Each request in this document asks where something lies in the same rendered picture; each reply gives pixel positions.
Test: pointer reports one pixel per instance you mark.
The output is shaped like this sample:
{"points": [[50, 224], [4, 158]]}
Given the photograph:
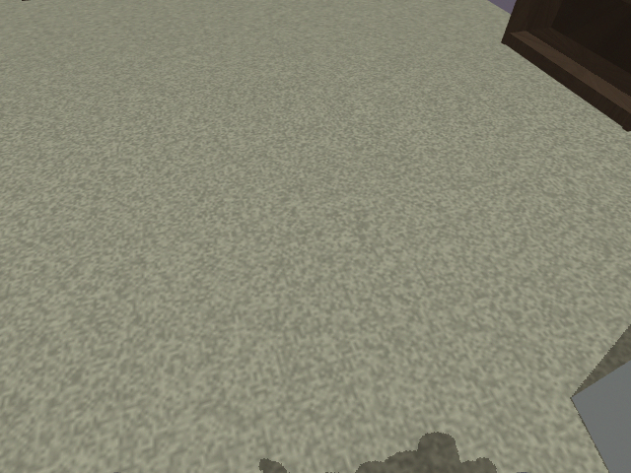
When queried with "bookshelf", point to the bookshelf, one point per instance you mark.
{"points": [[585, 45]]}

